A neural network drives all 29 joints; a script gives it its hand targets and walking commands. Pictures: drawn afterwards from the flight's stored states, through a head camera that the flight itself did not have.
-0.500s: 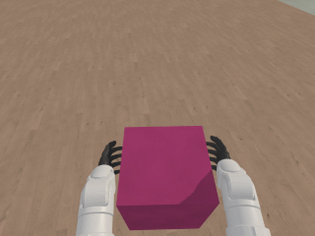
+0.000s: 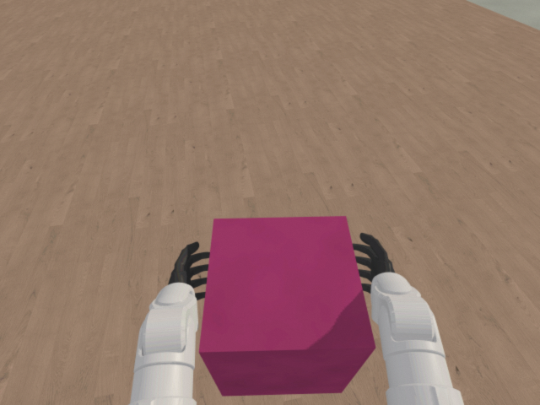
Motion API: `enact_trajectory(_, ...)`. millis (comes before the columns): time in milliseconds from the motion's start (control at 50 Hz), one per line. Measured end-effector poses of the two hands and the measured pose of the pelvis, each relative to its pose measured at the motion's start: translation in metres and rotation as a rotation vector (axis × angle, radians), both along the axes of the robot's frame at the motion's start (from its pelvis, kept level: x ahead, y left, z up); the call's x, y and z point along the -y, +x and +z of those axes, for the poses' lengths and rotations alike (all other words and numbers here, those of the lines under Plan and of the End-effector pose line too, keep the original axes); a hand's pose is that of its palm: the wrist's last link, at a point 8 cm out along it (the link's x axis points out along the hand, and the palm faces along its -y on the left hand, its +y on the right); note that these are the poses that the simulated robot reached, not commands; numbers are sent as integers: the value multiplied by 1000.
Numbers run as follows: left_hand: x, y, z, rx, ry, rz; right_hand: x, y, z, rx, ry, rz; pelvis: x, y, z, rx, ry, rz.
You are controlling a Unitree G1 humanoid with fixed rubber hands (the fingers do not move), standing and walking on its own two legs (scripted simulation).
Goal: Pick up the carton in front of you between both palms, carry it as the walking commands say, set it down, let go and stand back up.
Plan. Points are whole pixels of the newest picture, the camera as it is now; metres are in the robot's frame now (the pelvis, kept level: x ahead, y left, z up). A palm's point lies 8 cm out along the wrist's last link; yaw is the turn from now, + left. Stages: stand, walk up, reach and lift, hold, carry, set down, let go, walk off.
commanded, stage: carry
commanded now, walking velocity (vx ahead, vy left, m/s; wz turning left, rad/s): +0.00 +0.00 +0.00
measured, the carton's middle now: (281, 310) +0.29 +0.00 -0.04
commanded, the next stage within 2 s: hold in 0.02 s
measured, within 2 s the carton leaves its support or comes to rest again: neither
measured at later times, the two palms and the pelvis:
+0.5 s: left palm (192, 279) +0.31 +0.13 +0.05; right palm (398, 304) +0.25 -0.16 +0.06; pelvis -0.01 +0.05 +0.01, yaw -12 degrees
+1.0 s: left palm (188, 266) +0.33 +0.14 +0.05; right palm (388, 293) +0.26 -0.15 +0.06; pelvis +0.00 +0.06 +0.01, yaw -13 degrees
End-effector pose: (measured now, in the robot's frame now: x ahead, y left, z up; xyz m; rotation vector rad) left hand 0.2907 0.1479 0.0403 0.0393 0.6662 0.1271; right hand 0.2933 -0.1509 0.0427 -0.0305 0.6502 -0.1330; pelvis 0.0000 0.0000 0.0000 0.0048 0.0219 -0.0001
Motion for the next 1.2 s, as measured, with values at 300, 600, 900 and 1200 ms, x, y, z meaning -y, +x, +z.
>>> enact_trajectory(300, 37, 13, 3, -1, 7, -199, 32, -44, 6, -5, -16, -185, -21, -6, 14, 123, -15, -172)
enact_trajectory(600, 2, 20, 7, -4, -22, -209, -3, -40, 16, -10, -36, -203, -61, -5, 15, 127, -19, -219)
enact_trajectory(900, 1, 33, 12, -4, -30, -223, -6, -35, 19, -11, -31, -229, -70, 2, 15, 122, -14, -234)
enact_trajectory(1200, 7, 67, -31, -43, -50, -197, 1, 5, -19, -49, -25, -221, -48, -6, 5, 19, -4, -212)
